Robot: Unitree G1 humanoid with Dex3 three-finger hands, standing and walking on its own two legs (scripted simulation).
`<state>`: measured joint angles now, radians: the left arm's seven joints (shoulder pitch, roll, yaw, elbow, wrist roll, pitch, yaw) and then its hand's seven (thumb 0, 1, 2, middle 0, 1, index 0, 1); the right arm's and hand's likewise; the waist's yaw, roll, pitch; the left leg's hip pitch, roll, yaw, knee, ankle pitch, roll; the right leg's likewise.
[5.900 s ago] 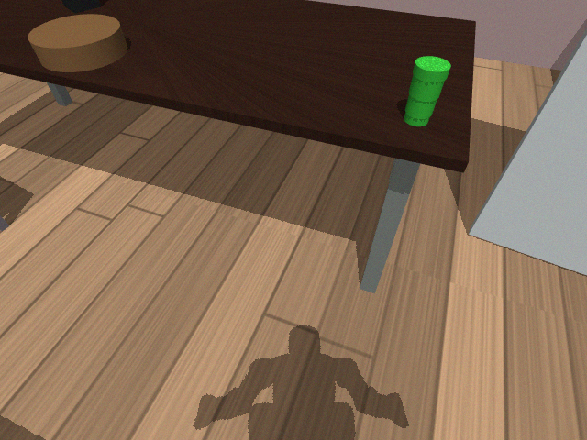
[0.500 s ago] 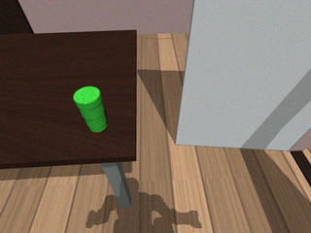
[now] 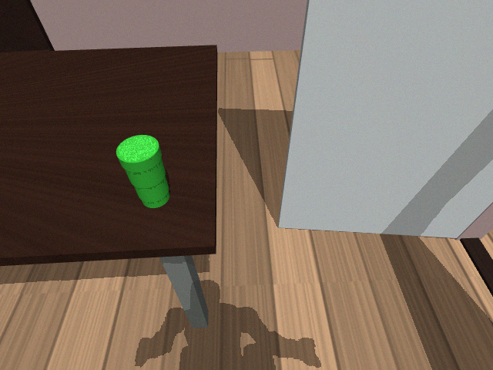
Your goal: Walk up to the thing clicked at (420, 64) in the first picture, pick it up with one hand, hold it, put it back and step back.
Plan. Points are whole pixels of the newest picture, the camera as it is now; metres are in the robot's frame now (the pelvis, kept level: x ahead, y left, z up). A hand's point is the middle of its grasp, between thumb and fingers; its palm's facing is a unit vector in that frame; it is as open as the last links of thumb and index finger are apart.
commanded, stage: stand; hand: left
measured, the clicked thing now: (147, 175) +0.47 +0.21 +0.03
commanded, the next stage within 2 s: rise first in 0.84 s
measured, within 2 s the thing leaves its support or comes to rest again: neither
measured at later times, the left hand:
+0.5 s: hand out of the picture +0.07 +0.25 -0.16, palm faces -0.02 -0.94 -0.35, open 7.4 cm
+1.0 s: hand out of the picture +0.08 +0.25 -0.16, palm faces +0.01 -0.94 -0.34, open 7.6 cm
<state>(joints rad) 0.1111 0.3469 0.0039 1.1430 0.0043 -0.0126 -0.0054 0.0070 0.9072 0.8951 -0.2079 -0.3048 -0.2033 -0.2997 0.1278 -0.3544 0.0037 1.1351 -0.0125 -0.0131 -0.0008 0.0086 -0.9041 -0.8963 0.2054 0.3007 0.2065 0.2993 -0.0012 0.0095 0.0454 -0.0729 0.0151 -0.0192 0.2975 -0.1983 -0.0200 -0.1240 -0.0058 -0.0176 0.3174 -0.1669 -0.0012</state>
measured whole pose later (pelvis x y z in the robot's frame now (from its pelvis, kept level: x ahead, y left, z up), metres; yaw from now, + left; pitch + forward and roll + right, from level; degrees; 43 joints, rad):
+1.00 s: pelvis +0.00 +0.00 +0.00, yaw +0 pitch -1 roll +0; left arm 0.12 0.34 0.00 1.06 -0.04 -0.02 0.01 0.01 0.89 0.87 -0.19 -0.28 -0.18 -0.28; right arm 0.13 -0.35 0.00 1.05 0.03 -0.03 -0.02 0.01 -0.88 -0.87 0.18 0.28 0.19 0.28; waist -0.01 0.01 0.05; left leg -0.11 0.02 -0.02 0.35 -0.22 -0.02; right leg -0.16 -0.01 -0.02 0.35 -0.18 0.00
